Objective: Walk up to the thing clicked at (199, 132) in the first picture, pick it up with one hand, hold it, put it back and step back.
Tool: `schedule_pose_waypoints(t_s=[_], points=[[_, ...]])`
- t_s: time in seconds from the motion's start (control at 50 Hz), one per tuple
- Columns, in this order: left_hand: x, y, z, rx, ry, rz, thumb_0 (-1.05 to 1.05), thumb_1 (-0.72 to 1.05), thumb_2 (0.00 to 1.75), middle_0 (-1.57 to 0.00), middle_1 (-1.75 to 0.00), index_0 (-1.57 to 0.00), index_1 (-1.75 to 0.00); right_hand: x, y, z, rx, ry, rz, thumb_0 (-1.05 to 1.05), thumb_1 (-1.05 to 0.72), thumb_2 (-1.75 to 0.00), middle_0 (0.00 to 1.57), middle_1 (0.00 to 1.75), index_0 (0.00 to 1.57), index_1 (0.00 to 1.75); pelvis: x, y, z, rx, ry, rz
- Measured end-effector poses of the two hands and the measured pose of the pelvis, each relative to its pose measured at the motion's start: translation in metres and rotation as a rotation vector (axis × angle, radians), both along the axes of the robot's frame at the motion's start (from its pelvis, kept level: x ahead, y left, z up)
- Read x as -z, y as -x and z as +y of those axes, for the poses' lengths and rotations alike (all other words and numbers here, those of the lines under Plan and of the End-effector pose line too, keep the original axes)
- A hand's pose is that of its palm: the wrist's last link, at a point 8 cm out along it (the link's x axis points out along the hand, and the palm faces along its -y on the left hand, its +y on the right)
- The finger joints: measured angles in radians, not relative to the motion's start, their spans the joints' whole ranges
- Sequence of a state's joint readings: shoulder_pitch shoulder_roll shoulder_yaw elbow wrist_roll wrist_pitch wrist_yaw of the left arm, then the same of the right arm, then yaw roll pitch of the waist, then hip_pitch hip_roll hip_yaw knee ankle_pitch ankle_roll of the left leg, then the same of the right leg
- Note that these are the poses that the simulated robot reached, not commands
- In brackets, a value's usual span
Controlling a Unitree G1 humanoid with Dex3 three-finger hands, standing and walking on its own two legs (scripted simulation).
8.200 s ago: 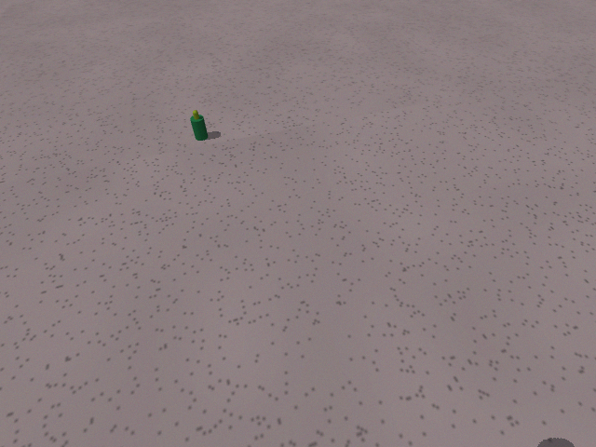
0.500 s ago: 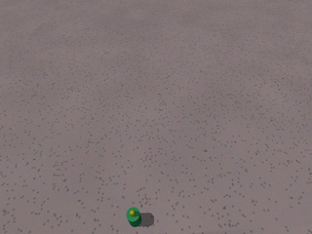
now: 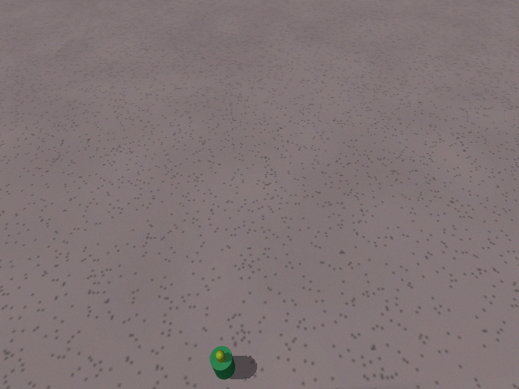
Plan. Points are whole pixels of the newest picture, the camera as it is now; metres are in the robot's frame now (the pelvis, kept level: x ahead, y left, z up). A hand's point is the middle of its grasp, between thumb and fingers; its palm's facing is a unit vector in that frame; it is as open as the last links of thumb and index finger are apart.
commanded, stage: stand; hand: left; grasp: from the side
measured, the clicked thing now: (222, 361) +0.35 +0.17 -0.70
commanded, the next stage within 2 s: go down in 0.20 s
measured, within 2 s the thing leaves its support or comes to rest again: neither
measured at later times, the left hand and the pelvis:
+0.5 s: hand out of the picture +0.14 +0.25 -0.17, palm faces +0.06 -0.95 -0.32, open 10.1 cm; pelvis -0.02 +0.00 -0.02, yaw -1 degrees
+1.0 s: hand out of the picture +0.14 +0.28 -0.21, palm faces +0.08 -0.95 -0.30, open 17.3 cm; pelvis -0.02 +0.01 -0.09, yaw -2 degrees
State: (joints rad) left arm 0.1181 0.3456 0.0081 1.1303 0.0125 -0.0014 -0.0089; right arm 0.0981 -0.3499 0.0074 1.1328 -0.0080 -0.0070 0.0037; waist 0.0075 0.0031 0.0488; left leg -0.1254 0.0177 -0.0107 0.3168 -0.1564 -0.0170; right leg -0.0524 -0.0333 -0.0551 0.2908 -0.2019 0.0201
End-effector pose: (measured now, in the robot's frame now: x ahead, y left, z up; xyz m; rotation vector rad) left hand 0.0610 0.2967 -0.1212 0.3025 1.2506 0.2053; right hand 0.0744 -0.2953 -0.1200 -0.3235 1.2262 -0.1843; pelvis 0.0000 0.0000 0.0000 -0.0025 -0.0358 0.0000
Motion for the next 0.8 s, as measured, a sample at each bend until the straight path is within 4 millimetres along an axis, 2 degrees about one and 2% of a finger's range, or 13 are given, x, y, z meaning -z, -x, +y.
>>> schedule_pose_waypoints(t_s=[0.32, 0.4, 0.5, 0.58, 0.68, 0.8], points=[[0.0, 0.004, 0.002, -0.002, -0.002, 0.014, 0.0, 0.9, 0.89, -0.2, -0.3, -0.2, -0.29, 0.001, 0.003, 0.001, 0.002, -0.001, 0.01, 0.0, -0.91, -0.9, 0.2, 0.3, 0.2, 0.3, 0.0, 0.0, 0.001, 0.001, -0.001, 0.002], [0.0, -0.021, -0.002, -0.036, 0.004, -0.086, 0.01, 0.83, 0.82, -0.17, -0.24, -0.16, -0.23, 0.001, -0.003, 0.009, 0.014, -0.01, -0.09, 0.0, -0.93, -0.9, 0.2, 0.3, 0.2, 0.3, 0.005, 0.007, 0.001, -0.001, 0.0, 0.045], [0.011, -0.067, 0.001, -0.023, 0.017, -0.14, 0.01, 0.6, 0.6, -0.09, -0.14, -0.08, -0.13, 0.006, -0.001, 0.024, 0.028, -0.034, -0.144, 0.0, -0.95, -0.91, 0.2, 0.3, 0.2, 0.3, 0.016, 0.015, -0.002, 0.012, 0.003, 0.123], [0.016, -0.087, 0.005, -0.01, 0.015, -0.17, 0.01, 0.38, 0.41, -0.05, -0.1, -0.06, -0.09, 0.012, 0.005, 0.032, 0.057, -0.052, -0.167, 0.0, -0.93, -0.91, 0.2, 0.3, 0.2, 0.3, 0.025, 0.015, -0.001, 0.026, 0.004, 0.163], [0.029, -0.088, 0.011, -0.016, 0.023, -0.164, 0.0, 0.09, 0.25, -0.04, -0.08, -0.05, -0.07, 0.023, 0.008, 0.035, 0.073, -0.059, -0.191, 0.0, -0.91, -0.9, 0.2, 0.3, 0.2, 0.3, 0.041, 0.014, 0.002, 0.036, 0.008, 0.213], [0.046, -0.077, 0.021, -0.018, 0.02, -0.181, 0.0, -0.22, 0.13, -0.05, -0.08, -0.05, -0.07, 0.038, -0.006, 0.034, 0.056, -0.035, -0.249, 0.01, -0.89, -0.89, 0.2, 0.3, 0.2, 0.3, 0.064, 0.015, 0.005, 0.038, 0.014, 0.267]])
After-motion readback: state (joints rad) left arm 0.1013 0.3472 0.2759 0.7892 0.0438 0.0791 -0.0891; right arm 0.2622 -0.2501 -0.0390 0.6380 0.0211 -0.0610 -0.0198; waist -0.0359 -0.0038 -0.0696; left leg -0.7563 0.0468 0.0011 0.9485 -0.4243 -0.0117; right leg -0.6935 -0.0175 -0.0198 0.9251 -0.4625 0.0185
